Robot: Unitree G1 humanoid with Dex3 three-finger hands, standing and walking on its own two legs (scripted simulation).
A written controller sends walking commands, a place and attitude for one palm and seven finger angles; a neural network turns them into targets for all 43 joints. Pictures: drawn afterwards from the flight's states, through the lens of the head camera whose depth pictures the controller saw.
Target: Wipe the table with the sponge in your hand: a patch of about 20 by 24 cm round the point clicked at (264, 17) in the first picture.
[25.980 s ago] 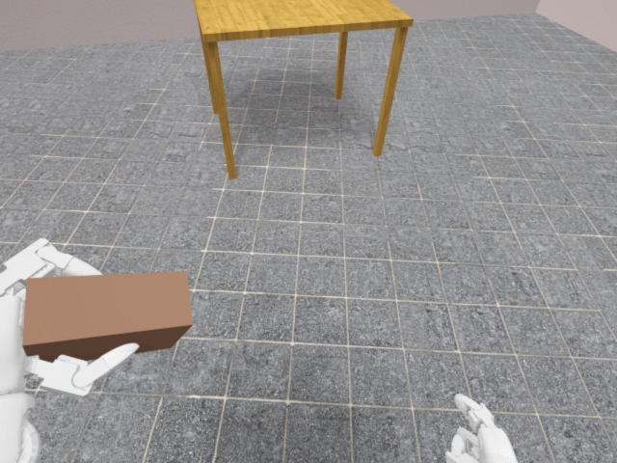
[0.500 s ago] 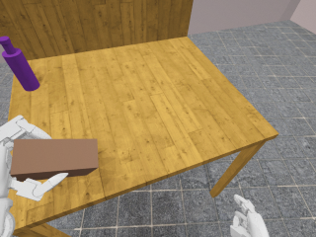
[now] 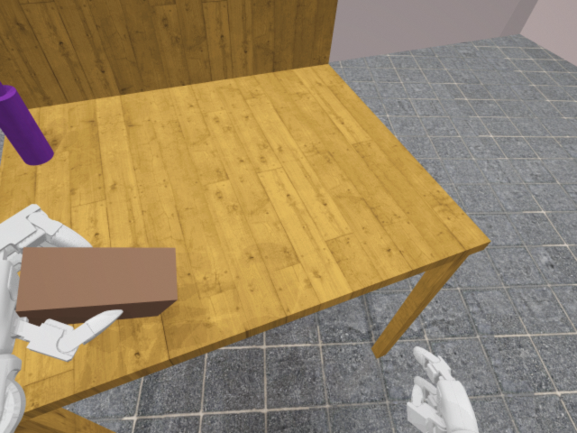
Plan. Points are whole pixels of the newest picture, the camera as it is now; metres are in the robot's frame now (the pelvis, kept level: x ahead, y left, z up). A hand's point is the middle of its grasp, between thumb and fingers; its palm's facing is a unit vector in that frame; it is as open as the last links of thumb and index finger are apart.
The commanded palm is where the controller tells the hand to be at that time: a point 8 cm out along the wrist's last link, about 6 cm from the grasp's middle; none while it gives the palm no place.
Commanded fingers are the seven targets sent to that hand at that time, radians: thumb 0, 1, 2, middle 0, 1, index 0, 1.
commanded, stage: shuffle to correct the standing spot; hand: left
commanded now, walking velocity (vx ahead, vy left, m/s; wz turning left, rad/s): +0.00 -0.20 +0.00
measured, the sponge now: (125, 286) +0.24 +0.20 +0.13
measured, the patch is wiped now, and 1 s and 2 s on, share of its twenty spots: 0.00 0.00 0.00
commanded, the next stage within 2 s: come to a stop and stand still in 0.48 s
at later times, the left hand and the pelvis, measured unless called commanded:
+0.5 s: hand (129, 287) +0.23 +0.19 +0.15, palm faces +0.31 -0.86 -0.40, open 9.6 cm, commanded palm +0.17 +0.23 +0.17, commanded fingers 0.00 0.10 1.30 -1.20 -1.60 -1.20 -1.60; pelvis +0.00 -0.05 -0.01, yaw +0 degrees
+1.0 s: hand (49, 263) +0.23 +0.26 +0.18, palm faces +0.46 -0.76 -0.45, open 9.6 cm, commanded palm +0.15 +0.25 +0.17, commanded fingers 0.00 0.10 1.30 -1.20 -1.60 -1.20 -1.60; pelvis -0.01 -0.03 +0.00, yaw -1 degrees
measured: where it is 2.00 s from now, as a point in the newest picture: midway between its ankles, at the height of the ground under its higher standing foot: outside the picture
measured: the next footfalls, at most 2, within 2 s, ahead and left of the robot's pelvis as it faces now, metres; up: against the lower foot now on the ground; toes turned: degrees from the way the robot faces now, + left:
none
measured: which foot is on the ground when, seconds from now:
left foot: down 0.00-1.00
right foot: down 0.00-1.00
